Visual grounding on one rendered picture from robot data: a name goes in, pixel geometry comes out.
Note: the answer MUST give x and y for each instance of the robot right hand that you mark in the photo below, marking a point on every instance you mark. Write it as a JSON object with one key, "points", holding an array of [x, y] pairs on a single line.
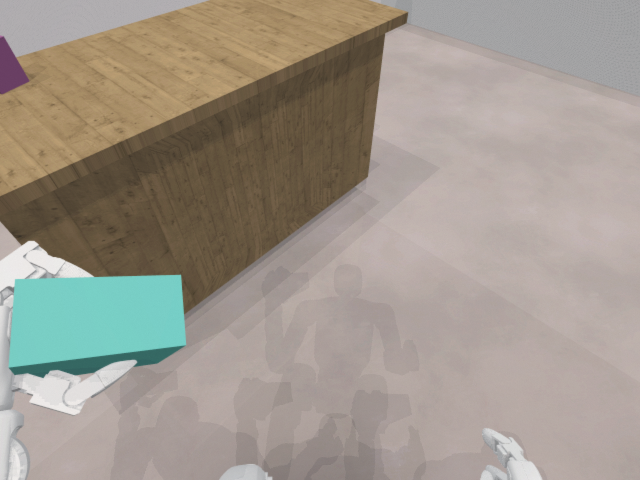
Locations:
{"points": [[510, 455]]}

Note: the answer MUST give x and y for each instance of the robot left hand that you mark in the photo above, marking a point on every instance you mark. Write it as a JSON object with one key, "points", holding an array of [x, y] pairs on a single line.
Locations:
{"points": [[58, 390]]}

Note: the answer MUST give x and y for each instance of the left robot forearm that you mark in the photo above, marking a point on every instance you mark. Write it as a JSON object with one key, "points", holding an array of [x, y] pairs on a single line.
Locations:
{"points": [[14, 456]]}

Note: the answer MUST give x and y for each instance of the sponge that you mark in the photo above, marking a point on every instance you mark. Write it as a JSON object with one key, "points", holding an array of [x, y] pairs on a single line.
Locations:
{"points": [[80, 325]]}

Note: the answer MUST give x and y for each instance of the table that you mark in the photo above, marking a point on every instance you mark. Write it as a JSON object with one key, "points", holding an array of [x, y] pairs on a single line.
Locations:
{"points": [[193, 142]]}

